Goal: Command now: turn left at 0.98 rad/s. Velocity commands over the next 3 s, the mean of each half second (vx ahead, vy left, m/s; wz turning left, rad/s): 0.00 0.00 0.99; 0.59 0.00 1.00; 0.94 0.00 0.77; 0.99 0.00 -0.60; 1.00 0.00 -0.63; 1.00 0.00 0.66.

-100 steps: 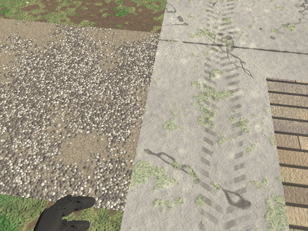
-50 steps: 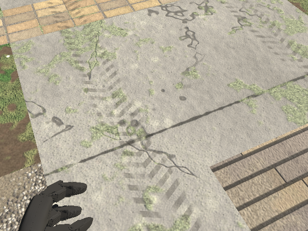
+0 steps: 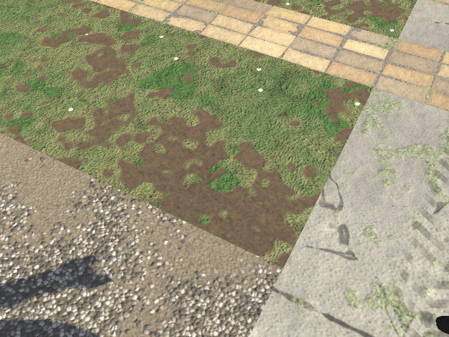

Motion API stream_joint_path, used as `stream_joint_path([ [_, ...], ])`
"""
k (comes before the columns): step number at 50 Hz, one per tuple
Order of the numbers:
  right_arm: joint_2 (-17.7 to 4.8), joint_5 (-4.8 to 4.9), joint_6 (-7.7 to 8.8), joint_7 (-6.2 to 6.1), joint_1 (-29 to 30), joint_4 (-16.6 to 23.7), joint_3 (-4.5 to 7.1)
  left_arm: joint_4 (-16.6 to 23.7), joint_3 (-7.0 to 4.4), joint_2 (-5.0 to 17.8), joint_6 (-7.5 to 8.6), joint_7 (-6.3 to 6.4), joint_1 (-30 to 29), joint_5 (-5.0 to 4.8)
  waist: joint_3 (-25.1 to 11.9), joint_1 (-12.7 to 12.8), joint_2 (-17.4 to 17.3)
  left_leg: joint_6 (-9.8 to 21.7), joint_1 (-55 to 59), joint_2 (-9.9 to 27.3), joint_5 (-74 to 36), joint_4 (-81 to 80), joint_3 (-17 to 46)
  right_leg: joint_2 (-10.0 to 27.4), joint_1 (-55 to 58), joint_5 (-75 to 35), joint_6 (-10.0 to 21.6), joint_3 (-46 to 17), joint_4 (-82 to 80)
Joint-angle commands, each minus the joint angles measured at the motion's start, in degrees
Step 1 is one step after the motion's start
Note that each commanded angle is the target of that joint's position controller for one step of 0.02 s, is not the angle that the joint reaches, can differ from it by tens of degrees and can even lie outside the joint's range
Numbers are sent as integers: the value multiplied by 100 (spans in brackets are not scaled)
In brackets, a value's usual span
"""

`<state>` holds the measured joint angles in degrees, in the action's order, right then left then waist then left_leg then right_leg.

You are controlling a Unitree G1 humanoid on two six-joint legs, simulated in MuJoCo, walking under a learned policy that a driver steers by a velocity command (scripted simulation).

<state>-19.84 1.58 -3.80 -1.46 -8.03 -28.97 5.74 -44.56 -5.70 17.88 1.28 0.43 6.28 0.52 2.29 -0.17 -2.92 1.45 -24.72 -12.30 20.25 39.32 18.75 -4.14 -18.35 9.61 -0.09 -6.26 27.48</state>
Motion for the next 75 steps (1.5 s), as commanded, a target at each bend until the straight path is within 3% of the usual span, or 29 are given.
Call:
stream_joint_path([
  [1, -1109, -43, 163, 94, -363, 382, 320, 687, -156, 738, 64, 100, -493, 169, -595, -279, 1484, -327, -1188, 728, 900, 2408, -658, 2454, 913, -271, 1407, -2111, -1271],
  [3, -936, -64, 76, 87, -581, 112, 294, 838, -53, 489, -20, 250, -733, 17, -426, -254, 933, -467, -1259, 889, 193, 3171, -944, 1787, 823, -13, 1002, -1028, -1098],
  [10, -401, 10, 79, 132, 57, 439, 33, 739, -94, 827, -187, 262, 83, 92, -468, 372, 1092, -820, -1717, 1714, -64, 2369, -1758, 2000, 1781, -1152, 1315, 152, -1137],
  [19, -391, 4, -88, 247, -369, 216, 138, 641, -247, 988, -107, -42, -184, -232, -733, -80, 1175, -139, 540, 1511, -495, -552, -2463, 2342, 1359, -1379, 657, 1367, -226],
  [20, -526, -13, -86, 196, -754, 59, 238, 539, -208, 776, -103, -67, -2, -265, -826, -244, 859, 92, 1313, 1336, -998, -1138, -2357, 2114, 956, -1037, 338, 1640, 471],
  [21, -1169, -5, -46, 102, -1268, -37, 465, 565, -146, 528, -95, -95, 150, -133, -807, -385, -408, 542, 2572, 1983, -3014, -1628, -1048, 1545, -489, 427, -151, 2016, 2062],
  [22, -1895, -112, 63, 70, -1085, 168, 529, 1090, 3, 192, -54, -71, -169, 138, -971, -52, -1974, 1699, 3205, 3273, -4361, -1537, 1416, 665, -2548, 2993, -558, 1555, 3594],
  [23, -1534, -278, 268, 180, -1090, 224, 469, 1149, -78, 528, -25, -3, -683, 106, -1489, -537, -1085, 2052, 2947, 3431, -3895, -1786, 1465, 595, -2710, 2901, -490, 439, 4407],
  [24, -1354, -266, 387, 194, -964, 116, 378, 1191, -94, 612, -10, 34, -820, -31, -1215, -395, -830, 1772, 2717, 3128, -3284, -1880, 997, 647, -2753, 2363, -319, 252, 4461],
  [26, -932, 44, 383, 100, -596, 37, 253, 993, -154, 749, 31, 86, -431, 7, -980, -55, -345, 1226, 2249, 2583, -1206, -2037, 491, 826, -2567, 1340, -174, 97, 3834],
  [29, -874, -13, 439, 55, -495, 105, 134, 919, -165, 722, 167, -78, -388, -71, -751, -12, -548, 1209, 1699, 2311, 1512, -2669, 805, 531, -2162, 484, -181, 187, 3042],
  [36, -979, 44, 552, -26, -844, -138, 120, 997, -53, 491, 507, -207, -916, -172, -232, -213, -788, 1159, 1257, 1956, 969, -2513, 874, 106, -1374, 179, -358, 105, 950],
  [37, -1225, -411, 411, 229, -960, -294, 188, 817, 64, 434, 127, -291, -621, 311, -349, -349, -1150, 1060, 1113, 1584, 1327, -2495, 761, 130, -1140, 480, -447, 574, 1265],
  [41, -992, -275, 368, 438, -304, -76, 124, 978, 57, 585, 17, -200, -299, -9, -79, 104, -700, 941, -150, 1539, 1345, -2191, 1330, 177, 469, 619, -378, 390, 513],
  [43, -589, -294, 472, 345, 176, 48, 5, 594, -81, 1035, 163, -41, 1301, 67, -373, 985, 257, 557, -1615, 1024, 1629, -707, 754, 753, 2741, 942, -114, 59, -80],
  [44, 93, -313, 596, 287, 138, 123, -183, 518, -145, 1510, 243, 44, 2138, 298, -891, 1203, 1740, 409, -1882, 313, 1846, 1706, -366, 2251, 3318, 2905, -35, -1563, -745],
  [45, 31, -148, 588, 246, -143, 297, -220, 685, -205, 1885, 248, 26, 1481, 355, -701, 594, 1977, 346, -2951, 334, 1017, 2666, -672, 3060, 2854, 4614, 224, -4221, -1970],
  [47, -576, -384, 471, 342, 100, 36, -84, 829, -20, 1044, 200, -21, 823, 165, -96, 315, 810, 245, -2806, 1072, -70, 3118, -981, 2618, 2020, 3682, 201, -2705, -1668],
  [50, -459, -409, 368, 661, 70, -189, -104, 566, 128, 667, 265, 19, 1226, 108, -40, 328, 1111, 78, -2470, 1429, -882, 3331, -1316, 1807, 1844, 1691, 88, -573, -1664],
  [56, -189, -375, 318, 745, 973, -118, -254, 75, 204, 352, 465, -78, 2116, 139, 535, 478, 850, 185, -2953, 1463, -1564, 3082, -1750, 1707, 2025, -195, 17, 1025, -1924],
  [61, 144, -361, 358, 855, 1798, 53, -494, -307, 234, 495, 459, 50, 2489, 183, 794, 425, 781, 612, -1998, 1184, -1183, 1129, -2979, 1555, 2267, -3710, -179, 2164, -1795],
  [63, 58, -357, 344, 771, 1441, -82, -485, -356, 183, 835, 408, 165, 2480, 137, 325, 36, 1054, 861, -815, 705, -968, 689, -3341, 1738, 2406, -7000, -179, 2327, -1019],
  [65, -404, -324, 359, 634, -257, -585, -284, -276, 87, 1227, 245, 241, 2096, 155, -533, -919, 1324, 1172, 952, 452, -446, 520, -3015, 2088, 2227, -8129, -46, 2168, 1016],
  [66, -745, -317, 422, 509, -1628, -1017, -92, -128, 82, 1253, 201, 186, 1777, 176, -1093, -1481, 1257, 1431, 2668, 441, -354, 53, -2526, 2132, 1296, -7303, 110, 2010, 2740],
  [67, -918, -303, 425, 361, -1720, -1272, 39, -154, 169, 800, 225, 81, 1838, 235, -1058, -1212, 497, 1530, 3988, 1016, -275, -488, -1493, 1413, -310, -1898, 169, 1917, 4571],
  [68, -1437, -448, 345, 291, -1141, -1040, 116, 424, 335, 240, 319, -1, 2151, 92, -1542, -371, -726, 2090, 5319, 2651, 34, -933, 1419, 681, -2480, 1904, -19, 1474, 6436],
  [69, -1279, -394, 307, 231, -1559, -1004, 130, 658, 273, 707, 430, 6, 1468, 2, -1950, -846, 168, 2209, 5145, 2857, 312, -1927, 2168, 705, -2850, 1128, 77, 530, 6586],
  [71, -780, -414, 483, 132, -1254, -1273, 5, 503, 328, 620, 434, 6, 1395, -82, -325, -337, 843, 1824, 3205, 2782, -391, -2518, 1097, 1144, -2719, 741, 171, 540, 5916],
  [75, -212, -317, 936, 124, -947, -1568, -245, 108, 408, 185, 5, -235, 1678, 73, 401, 348, 545, 1077, 1269, 2009, -1909, -2937, -895, 1398, -1825, 691, 135, 246, 4713],
])
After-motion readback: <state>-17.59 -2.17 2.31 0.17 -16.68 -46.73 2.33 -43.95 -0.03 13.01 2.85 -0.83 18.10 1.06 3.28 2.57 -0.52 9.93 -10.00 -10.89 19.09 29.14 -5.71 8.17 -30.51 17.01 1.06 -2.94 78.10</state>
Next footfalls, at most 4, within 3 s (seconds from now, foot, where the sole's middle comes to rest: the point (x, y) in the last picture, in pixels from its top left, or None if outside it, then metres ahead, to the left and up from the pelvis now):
0.42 left None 0.00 0.15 -0.77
0.86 right None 0.24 0.07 -0.77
1.34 left None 0.25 0.51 -0.77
1.76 right None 0.44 0.93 -0.77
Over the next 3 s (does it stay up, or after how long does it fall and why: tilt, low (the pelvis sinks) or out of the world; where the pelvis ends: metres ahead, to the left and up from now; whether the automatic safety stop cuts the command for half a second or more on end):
stays up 0.96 1.72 -0.03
